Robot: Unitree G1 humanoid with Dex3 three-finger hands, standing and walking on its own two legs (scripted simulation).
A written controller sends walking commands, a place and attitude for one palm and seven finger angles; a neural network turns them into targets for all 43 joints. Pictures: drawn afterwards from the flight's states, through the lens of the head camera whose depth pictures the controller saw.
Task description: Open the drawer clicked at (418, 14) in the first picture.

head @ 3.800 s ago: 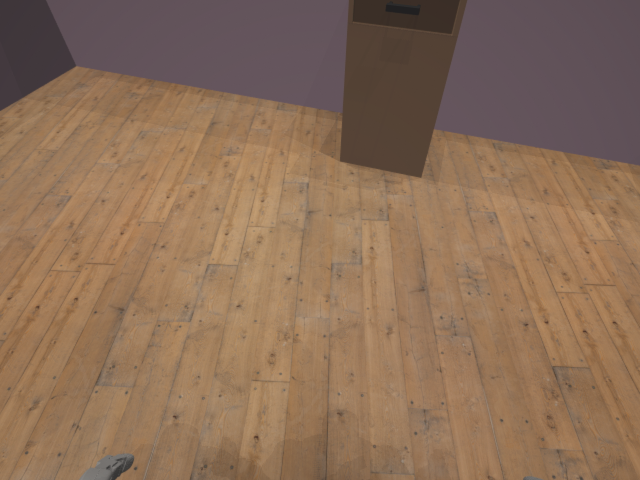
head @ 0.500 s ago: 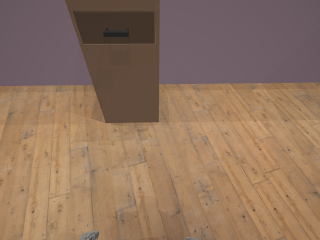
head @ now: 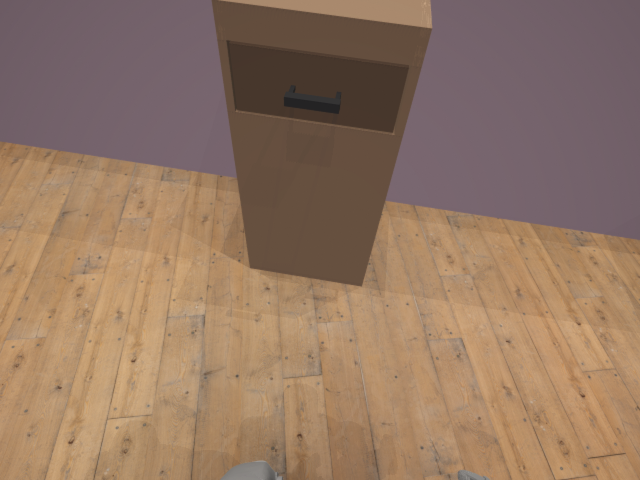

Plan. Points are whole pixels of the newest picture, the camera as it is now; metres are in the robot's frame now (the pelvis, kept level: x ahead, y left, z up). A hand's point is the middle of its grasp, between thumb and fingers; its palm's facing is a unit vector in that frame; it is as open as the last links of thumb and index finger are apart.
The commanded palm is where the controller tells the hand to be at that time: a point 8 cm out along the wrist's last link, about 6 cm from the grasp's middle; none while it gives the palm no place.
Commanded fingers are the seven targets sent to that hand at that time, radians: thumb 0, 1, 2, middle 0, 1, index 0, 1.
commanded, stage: take the last steps up to it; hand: left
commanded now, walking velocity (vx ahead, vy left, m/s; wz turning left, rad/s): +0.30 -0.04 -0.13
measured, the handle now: (313, 97) +0.84 +0.11 +0.01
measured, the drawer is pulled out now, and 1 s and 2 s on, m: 0.00 0.00 0.00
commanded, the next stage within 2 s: come to a stop and stand still in 0.84 s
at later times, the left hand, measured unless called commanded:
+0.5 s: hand (255, 413) +0.22 +0.12 -0.14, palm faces -0.04 -0.97 -0.23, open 7.3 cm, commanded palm none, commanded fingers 0.00 0.90 0.90 -0.20 -0.30 -0.20 -0.30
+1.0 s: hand (264, 442) +0.19 +0.10 -0.17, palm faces +0.11 -0.99 -0.12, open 7.4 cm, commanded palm none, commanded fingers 0.00 0.90 0.90 -0.20 -0.30 -0.20 -0.30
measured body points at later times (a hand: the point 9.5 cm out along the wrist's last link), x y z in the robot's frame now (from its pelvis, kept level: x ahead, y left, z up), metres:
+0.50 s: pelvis +0.13 -0.06 +0.01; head +0.14 -0.09 +0.45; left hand +0.22 +0.17 -0.13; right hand +0.04 -0.26 -0.16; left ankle +0.07 +0.08 -0.70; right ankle +0.17 -0.16 -0.72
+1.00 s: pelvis +0.28 -0.04 +0.00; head +0.31 -0.03 +0.45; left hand +0.19 +0.15 -0.16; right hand +0.39 -0.27 -0.13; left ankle +0.33 +0.05 -0.72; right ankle +0.18 -0.16 -0.69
